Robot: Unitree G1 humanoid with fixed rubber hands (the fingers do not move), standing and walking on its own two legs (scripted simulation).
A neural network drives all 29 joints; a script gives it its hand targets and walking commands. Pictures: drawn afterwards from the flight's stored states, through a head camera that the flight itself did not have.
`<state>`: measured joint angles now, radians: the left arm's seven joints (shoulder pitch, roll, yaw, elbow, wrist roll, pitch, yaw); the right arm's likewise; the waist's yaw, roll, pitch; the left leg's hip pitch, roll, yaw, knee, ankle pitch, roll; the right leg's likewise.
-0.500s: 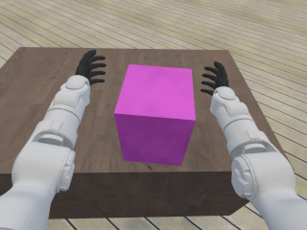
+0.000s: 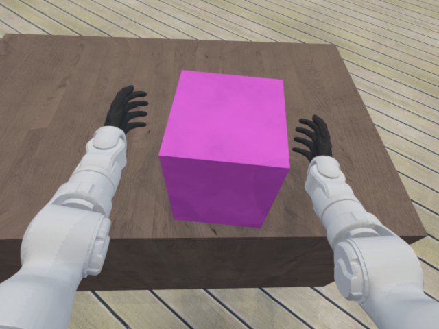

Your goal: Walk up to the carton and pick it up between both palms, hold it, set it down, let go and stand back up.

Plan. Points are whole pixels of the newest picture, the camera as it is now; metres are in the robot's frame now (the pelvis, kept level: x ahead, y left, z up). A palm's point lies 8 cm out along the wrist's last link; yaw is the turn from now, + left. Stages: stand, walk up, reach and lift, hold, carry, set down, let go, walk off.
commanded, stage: reach and lift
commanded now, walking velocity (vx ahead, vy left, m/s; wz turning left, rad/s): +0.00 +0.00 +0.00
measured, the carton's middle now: (224, 155) +0.46 -0.01 +0.01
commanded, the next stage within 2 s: none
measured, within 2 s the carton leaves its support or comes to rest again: neither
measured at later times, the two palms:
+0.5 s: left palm (136, 135) +0.48 +0.17 +0.05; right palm (308, 160) +0.44 -0.18 +0.03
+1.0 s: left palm (151, 143) +0.46 +0.14 +0.04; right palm (294, 167) +0.42 -0.15 +0.02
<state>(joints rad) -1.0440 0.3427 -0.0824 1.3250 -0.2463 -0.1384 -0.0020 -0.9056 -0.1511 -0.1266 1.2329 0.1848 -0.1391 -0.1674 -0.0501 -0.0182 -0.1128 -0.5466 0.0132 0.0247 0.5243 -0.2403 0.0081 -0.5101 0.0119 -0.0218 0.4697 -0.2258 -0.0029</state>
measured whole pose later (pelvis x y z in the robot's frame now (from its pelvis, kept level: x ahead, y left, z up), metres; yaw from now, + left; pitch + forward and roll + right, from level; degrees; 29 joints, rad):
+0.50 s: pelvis +0.01 +0.01 -0.01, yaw +0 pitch +23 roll -2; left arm -1.03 0.27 -0.08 1.34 -0.25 -0.28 0.03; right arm -0.89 -0.14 -0.13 1.26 0.14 -0.33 -0.13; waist -0.05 -0.01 -0.16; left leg -0.71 0.02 0.02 0.58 -0.24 0.00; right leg -0.64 0.01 -0.02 0.47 -0.22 0.00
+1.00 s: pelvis +0.00 +0.01 -0.01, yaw -1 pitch +22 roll -2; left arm -1.03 0.12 0.27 1.37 0.06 -0.37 0.06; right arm -0.87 0.02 -0.57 1.22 -0.35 -0.40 -0.15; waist -0.05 0.00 -0.16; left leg -0.71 0.02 0.02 0.58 -0.25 0.00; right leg -0.65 0.01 -0.02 0.47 -0.20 0.01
